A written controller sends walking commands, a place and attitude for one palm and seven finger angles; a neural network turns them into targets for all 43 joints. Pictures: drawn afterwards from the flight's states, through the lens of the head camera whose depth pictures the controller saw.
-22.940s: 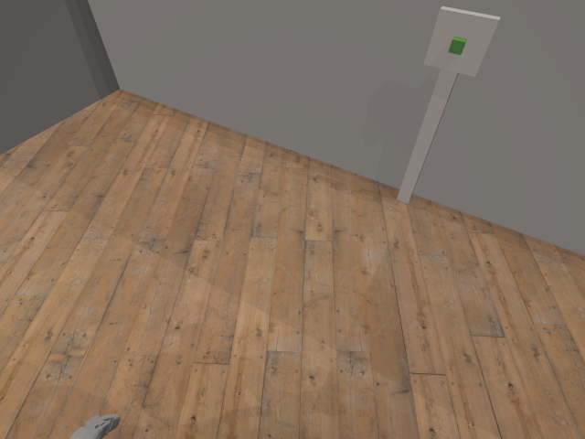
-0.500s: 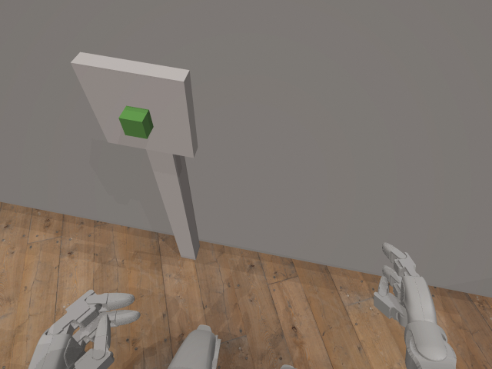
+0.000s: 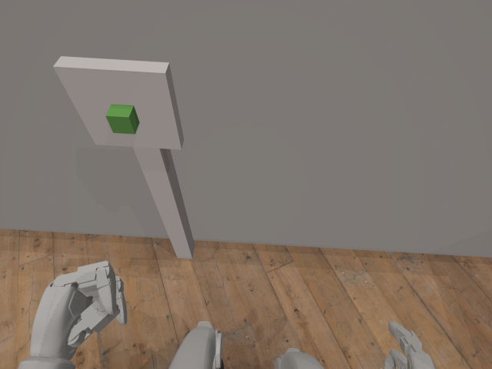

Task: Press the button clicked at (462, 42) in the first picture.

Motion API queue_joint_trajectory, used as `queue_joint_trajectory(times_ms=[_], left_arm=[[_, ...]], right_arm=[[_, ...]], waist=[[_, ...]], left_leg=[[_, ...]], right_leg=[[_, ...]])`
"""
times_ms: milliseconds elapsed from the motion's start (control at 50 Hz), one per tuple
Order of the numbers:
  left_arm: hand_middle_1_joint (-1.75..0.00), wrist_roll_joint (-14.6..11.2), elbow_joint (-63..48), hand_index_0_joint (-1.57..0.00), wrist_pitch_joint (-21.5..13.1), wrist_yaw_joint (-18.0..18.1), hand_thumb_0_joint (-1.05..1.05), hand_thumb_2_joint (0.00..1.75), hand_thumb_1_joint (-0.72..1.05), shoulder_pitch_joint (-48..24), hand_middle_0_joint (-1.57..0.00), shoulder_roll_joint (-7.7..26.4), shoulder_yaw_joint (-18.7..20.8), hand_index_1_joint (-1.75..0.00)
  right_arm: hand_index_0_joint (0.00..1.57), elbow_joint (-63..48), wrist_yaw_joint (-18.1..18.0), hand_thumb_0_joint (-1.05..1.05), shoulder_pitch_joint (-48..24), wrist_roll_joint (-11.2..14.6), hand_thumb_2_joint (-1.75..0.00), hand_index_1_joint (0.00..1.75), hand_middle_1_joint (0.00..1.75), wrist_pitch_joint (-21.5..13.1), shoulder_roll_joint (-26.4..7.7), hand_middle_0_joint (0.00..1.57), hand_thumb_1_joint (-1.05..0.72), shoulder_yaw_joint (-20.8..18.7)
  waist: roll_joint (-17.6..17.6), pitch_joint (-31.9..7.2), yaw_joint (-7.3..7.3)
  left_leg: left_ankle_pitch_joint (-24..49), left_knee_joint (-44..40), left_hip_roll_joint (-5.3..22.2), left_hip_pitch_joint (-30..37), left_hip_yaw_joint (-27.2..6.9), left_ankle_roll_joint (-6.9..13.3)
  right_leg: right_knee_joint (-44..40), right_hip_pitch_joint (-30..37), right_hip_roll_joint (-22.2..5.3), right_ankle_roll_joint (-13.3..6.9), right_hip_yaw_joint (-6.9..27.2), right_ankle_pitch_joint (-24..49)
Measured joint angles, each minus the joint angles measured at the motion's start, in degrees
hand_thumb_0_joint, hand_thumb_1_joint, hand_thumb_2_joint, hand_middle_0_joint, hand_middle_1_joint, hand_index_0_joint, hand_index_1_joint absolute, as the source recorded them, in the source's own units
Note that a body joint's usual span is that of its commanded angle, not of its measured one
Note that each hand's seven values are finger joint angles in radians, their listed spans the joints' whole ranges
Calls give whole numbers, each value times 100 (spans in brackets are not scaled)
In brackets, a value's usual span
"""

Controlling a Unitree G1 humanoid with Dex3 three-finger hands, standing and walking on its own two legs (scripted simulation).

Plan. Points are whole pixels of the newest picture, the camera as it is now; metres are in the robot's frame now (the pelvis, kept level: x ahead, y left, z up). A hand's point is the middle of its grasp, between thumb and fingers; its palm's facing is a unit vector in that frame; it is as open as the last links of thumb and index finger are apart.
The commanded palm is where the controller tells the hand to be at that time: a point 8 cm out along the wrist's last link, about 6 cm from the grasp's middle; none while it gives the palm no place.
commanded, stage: raise the hand and make a fist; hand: left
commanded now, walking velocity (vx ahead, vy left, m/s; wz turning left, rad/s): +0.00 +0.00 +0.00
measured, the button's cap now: (123, 118) +0.52 +0.25 +0.09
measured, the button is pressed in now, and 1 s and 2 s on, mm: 0 0 0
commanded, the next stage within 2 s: aim a knuckle at the button in 1.00 s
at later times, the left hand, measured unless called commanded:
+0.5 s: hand (79, 280) +0.23 +0.23 +0.07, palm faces +0.01 -1.00 -0.04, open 3.1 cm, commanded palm +0.21 +0.29 +0.08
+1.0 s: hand (87, 263) +0.25 +0.23 +0.08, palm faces +0.00 -1.00 -0.05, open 3.1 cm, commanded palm +0.22 +0.29 +0.09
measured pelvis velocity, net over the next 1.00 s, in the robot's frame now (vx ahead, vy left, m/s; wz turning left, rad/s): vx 0.03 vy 0.02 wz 0.01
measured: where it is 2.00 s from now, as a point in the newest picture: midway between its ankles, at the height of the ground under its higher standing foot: outside the picture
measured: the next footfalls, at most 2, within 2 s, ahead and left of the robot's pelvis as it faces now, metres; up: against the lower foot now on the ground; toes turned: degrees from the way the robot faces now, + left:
none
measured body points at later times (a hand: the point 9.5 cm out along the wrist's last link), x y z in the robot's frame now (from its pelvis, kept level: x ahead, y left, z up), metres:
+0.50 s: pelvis +0.02 +0.03 +0.02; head +0.07 +0.06 +0.47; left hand +0.22 +0.29 +0.08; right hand +0.21 -0.19 -0.04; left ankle +0.09 +0.10 -0.65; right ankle +0.00 -0.11 -0.64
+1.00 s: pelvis +0.03 +0.02 +0.03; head +0.08 +0.04 +0.47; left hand +0.24 +0.28 +0.08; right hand +0.20 -0.21 -0.04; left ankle +0.09 +0.10 -0.65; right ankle +0.00 -0.11 -0.64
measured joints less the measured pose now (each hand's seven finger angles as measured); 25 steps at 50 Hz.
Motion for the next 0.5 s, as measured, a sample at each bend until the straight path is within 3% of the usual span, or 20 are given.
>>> queue_joint_trajectory(times_ms=[80, 140, 240, 400, 500], left_arm=[[-148, 87, 70, -128, 340, -112, 1, 90, 90, -155, -128, 101, -250, -148], [-149, 95, -124, -129, 541, 110, 1, 90, 90, -160, -129, 154, -206, -149], [-150, 104, -332, -130, 594, 457, 1, 90, 90, -205, -130, 153, 13, -150], [-150, 189, 69, -130, 1052, 16, 1, 90, 90, -489, -130, 253, -93, -150], [-150, 90, -239, -130, 949, 49, 1, 90, 90, -453, -130, 301, 87, -150]], right_arm=[[20, -122, -59, 1, -160, 52, -90, 30, 29, -92, -13, 20, -90, 37], [20, -261, -66, 1, -254, 55, -90, 30, 29, -107, 93, 20, -91, 103], [20, -456, 37, 1, -340, 1, -90, 30, 29, -81, 217, 20, -90, 271], [21, -614, 106, 1, -434, -22, -90, 30, 30, -89, 182, 20, -90, 512], [21, -536, 111, 1, -361, -63, -90, 30, 30, -126, 214, 20, -90, 497]], waist=[[-47, 43, -48], [-84, 61, -69], [-70, 12, -21], [-43, 110, 87], [-100, 161, 113]], left_leg=[[26, -23, -18, 58, 45, 71], [60, -165, -24, 252, 64, 105], [107, -383, -73, 517, 43, 155], [84, -456, -141, 633, 16, 234], [46, -533, -139, 752, 34, 245]], right_leg=[[-39, 56, -24, 61, 42, 53], [-226, 260, -27, 100, 65, 128], [-546, 581, -57, 158, 44, 226], [-731, 771, -106, 235, 12, 244], [-868, 906, -101, 250, 35, 254]])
